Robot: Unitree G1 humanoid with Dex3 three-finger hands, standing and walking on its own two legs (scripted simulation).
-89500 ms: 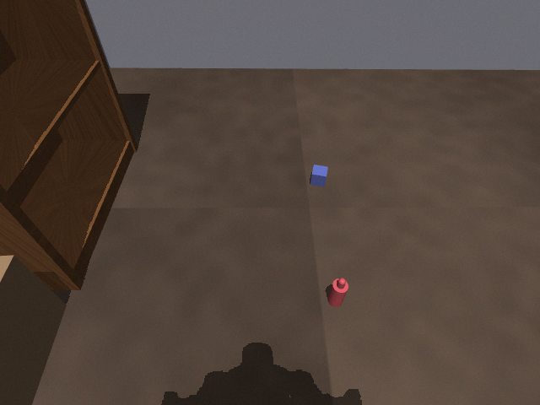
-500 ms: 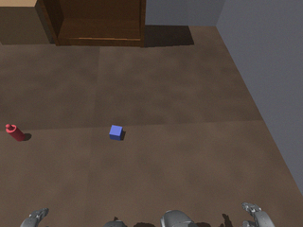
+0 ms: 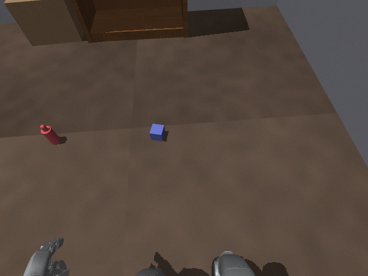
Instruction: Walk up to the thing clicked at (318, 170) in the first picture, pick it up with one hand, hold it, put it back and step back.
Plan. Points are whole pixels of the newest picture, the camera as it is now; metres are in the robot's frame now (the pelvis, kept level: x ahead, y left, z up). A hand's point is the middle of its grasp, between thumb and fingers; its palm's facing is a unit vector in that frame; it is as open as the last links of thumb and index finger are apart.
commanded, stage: step back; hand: left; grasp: from above
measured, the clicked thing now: (157, 132) +0.92 +0.18 -0.72
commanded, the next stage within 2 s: stand in 1.56 s
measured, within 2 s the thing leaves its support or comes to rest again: neither
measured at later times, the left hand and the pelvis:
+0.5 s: hand out of the picture -0.09 +0.26 -0.14, palm faces -0.07 -0.91 -0.40, open 7.4 cm; pelvis -0.16 -0.01 +0.00, yaw -6 degrees
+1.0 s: hand out of the picture -0.11 +0.26 -0.13, palm faces -0.01 -0.93 -0.38, open 7.4 cm; pelvis -0.19 -0.01 +0.01, yaw -2 degrees
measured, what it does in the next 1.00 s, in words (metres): walks backwards: left foot, then right foot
